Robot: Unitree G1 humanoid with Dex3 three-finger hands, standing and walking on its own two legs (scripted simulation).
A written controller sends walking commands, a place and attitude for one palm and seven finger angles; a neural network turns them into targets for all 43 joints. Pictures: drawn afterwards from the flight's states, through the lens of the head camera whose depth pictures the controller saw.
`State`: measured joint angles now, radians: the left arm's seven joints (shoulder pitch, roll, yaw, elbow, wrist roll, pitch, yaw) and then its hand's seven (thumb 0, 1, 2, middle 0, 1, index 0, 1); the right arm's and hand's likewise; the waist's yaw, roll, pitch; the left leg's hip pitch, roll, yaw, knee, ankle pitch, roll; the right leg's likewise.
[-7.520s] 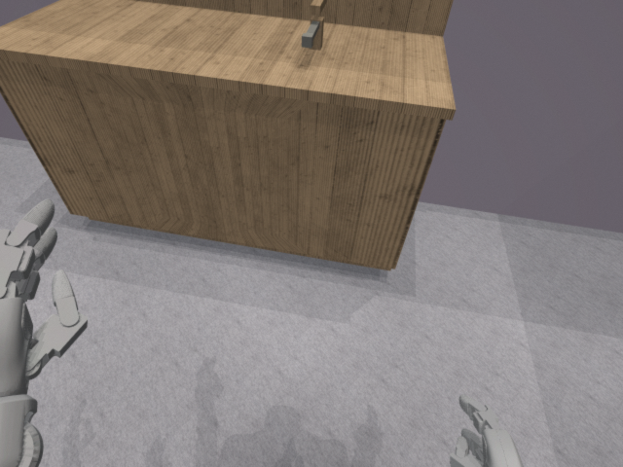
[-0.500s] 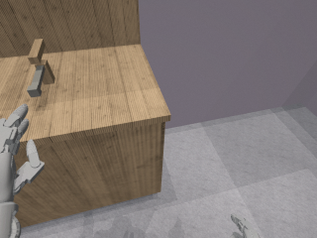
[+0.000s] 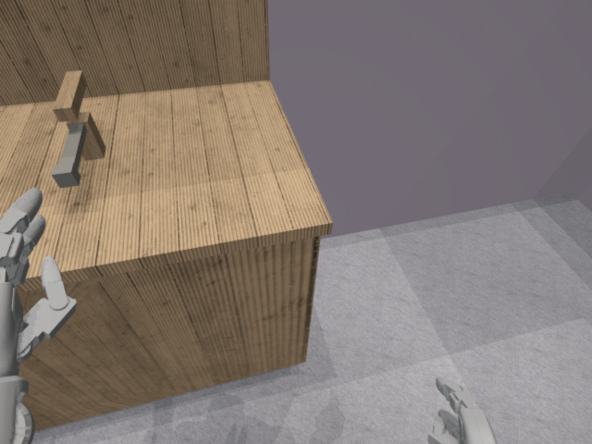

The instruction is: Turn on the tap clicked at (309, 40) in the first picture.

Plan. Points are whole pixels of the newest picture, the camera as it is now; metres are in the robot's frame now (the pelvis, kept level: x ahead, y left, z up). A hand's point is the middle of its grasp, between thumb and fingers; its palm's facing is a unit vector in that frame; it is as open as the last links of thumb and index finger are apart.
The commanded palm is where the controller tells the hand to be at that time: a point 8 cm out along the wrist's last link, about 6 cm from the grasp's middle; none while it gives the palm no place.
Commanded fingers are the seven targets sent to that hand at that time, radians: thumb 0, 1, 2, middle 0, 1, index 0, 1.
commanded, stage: come to a stop and stand still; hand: left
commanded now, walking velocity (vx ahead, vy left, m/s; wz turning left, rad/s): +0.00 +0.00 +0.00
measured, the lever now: (66, 175) +0.47 +0.40 +0.09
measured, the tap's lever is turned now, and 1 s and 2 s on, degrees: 0 0 0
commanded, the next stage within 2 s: look again from close up in 0.26 s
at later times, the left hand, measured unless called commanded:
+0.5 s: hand out of the picture +0.24 +0.30 +0.21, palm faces +0.56 -0.74 -0.37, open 7.4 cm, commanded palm +0.14 +0.27 +0.18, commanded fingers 0.00 0.90 0.90 -0.20 -0.30 -0.20 -0.30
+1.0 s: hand (70, 268) +0.25 +0.26 +0.17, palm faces +0.35 -0.87 -0.34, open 7.4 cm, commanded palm +0.19 +0.30 +0.18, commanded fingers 0.00 0.90 0.90 -0.20 -0.30 -0.20 -0.30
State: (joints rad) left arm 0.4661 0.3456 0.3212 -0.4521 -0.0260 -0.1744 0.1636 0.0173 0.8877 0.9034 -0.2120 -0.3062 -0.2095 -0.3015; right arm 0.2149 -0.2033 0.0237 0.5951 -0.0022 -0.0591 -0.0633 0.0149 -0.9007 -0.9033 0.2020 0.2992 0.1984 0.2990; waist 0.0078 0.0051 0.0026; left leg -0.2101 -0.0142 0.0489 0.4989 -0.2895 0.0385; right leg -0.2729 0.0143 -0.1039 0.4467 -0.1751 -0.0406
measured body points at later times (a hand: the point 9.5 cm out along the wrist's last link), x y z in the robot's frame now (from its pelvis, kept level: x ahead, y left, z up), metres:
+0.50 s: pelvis -0.02 +0.00 +0.00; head +0.01 +0.01 +0.44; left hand +0.21 +0.34 +0.23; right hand +0.15 -0.23 -0.09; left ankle -0.01 +0.09 -0.74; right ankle +0.04 -0.09 -0.74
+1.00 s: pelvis +0.02 +0.02 +0.00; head +0.02 +0.04 +0.45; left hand +0.22 +0.30 +0.18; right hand +0.20 -0.21 -0.06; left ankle -0.01 +0.09 -0.74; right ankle +0.04 -0.09 -0.74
